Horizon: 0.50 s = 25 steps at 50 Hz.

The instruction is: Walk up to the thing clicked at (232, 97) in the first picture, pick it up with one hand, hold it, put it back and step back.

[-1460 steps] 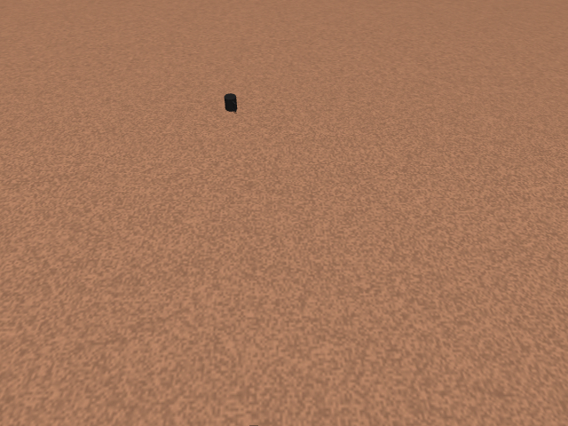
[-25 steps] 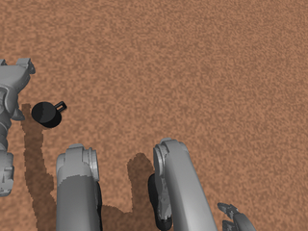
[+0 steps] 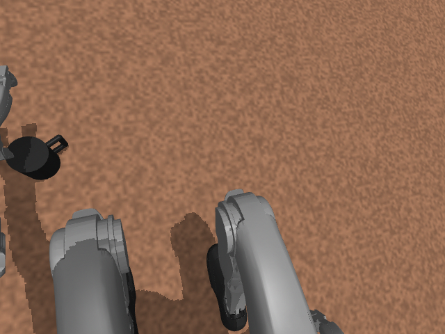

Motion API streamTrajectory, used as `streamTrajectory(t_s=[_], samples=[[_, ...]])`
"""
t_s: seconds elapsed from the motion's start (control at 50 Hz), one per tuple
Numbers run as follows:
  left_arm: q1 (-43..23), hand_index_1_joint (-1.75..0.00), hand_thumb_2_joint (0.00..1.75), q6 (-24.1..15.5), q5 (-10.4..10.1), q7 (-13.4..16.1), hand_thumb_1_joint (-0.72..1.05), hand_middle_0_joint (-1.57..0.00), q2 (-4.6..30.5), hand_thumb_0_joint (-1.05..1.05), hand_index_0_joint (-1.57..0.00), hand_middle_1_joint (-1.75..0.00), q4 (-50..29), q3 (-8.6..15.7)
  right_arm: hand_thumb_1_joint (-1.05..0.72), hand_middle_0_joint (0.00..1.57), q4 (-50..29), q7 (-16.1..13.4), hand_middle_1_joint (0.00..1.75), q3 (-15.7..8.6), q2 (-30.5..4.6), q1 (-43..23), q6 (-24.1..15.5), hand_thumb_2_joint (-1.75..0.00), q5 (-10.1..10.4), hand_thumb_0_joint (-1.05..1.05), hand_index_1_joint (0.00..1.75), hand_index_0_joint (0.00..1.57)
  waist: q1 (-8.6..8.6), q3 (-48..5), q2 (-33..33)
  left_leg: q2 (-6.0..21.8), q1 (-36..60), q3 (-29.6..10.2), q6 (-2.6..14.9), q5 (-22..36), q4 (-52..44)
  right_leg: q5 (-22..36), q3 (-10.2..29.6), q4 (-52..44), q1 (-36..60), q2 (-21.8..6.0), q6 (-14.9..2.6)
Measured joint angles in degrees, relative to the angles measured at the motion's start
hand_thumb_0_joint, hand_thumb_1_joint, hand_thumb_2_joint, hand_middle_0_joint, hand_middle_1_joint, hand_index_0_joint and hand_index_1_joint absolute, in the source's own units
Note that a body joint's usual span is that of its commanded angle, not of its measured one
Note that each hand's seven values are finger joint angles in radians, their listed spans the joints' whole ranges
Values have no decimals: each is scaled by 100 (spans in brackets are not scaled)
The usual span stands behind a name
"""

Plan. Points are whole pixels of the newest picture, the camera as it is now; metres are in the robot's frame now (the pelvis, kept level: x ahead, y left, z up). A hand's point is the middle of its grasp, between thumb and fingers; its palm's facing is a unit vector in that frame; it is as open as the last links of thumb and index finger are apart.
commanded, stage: home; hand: left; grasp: from above
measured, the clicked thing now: (42, 154) +0.46 +0.30 -0.29
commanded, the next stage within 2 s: none
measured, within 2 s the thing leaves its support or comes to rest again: neither
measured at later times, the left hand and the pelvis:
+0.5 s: hand out of the picture +0.30 +0.28 +0.07, palm faces -0.18 -0.73 -0.66, open 7.7 cm; pelvis +0.01 +0.00 +0.18, yaw +6 degrees
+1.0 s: hand out of the picture +0.23 +0.23 +0.28, palm faces +0.22 -0.95 -0.22, open 7.4 cm; pelvis +0.07 +0.01 +0.35, yaw +11 degrees
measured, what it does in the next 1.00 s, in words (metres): rises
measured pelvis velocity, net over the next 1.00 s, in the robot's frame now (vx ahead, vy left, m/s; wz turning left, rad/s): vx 0.07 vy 0.01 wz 0.18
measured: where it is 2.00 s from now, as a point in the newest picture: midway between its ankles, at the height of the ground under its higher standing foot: (179, 312)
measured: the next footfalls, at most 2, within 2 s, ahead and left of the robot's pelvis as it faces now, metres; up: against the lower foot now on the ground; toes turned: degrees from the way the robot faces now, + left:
none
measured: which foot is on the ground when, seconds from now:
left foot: down 0.00-1.00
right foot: down 0.00-1.00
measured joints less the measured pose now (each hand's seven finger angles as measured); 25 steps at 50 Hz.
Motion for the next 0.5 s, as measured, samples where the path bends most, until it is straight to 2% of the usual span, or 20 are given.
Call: streamTrajectory(t_s=[0.1, 0.2, 0.28, 0.38, 0.5], samples=[[559, -71, 88, 386, -821, -653, -18, -21, -418, 0, -20, -70, -945, -109, -90, 20, -78, 29, 30, -260, 105, 75, 88, -89, 271, 1, 30, 20, 261, -307, 190, 47, 425, 112, 13, -122, -453, -95, 81, -420, 372, -11, -17], [1569, -52, 82, 711, -1939, -1356, 10, -21, -896, 0, -20, -52, -2233, -253, -90, 20, -182, -51, 30, -458, 28, 79, 232, -89, 574, 1, 30, 20, 571, -631, 295, 89, 1124, 233, 31, -191, -1129, -129, 164, -1068, 1015, -27, -42], [2408, -41, 82, 921, -2787, -1761, 37, -20, -1184, 0, -20, -41, -3242, -333, -91, 20, -315, -163, 30, -577, -105, -22, 282, -89, 726, 1, 30, 20, 768, -759, 278, 102, 1728, 293, 38, -152, -1694, -70, 199, -1628, 1596, -44, -61], [3352, -34, 86, 1140, -3588, -1948, 65, -21, -1512, 0, -21, -34, -4260, -371, -91, 20, -511, -346, 30, -706, -254, -216, 242, -90, 858, 1, 30, 20, 937, -821, 214, 72, 2486, 349, 24, -50, -2366, 24, 227, -2279, 2345, -100, -86], [4287, -31, 88, 1590, -4488, -1924, 81, -21, -1868, 0, -21, -31, -5143, -398, -91, 20, -697, -596, 30, -723, -275, -486, 43, -90, 962, 1, 30, 20, 1046, -828, 171, 33, 3439, 386, 2, 84, -3157, 147, 237, -3051, 3293, -160, -114]])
